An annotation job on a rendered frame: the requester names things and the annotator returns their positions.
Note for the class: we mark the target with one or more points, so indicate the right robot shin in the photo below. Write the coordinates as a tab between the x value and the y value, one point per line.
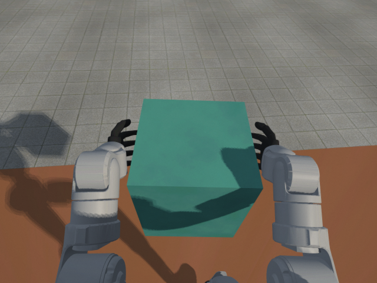
219	273

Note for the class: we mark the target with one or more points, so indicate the carton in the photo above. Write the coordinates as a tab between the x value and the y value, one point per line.
194	170

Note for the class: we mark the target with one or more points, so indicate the left robot forearm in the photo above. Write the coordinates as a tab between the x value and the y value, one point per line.
95	193

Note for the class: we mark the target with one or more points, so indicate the right robot upper arm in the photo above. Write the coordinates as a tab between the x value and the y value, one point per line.
299	269

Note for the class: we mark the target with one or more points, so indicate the right robot forearm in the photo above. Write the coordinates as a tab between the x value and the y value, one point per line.
296	186

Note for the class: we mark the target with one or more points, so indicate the left robot upper arm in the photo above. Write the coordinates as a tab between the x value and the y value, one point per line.
93	268

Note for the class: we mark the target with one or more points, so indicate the right robot hand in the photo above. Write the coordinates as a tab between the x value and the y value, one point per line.
268	140

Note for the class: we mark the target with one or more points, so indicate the left robot hand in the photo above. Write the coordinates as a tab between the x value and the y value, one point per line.
118	136

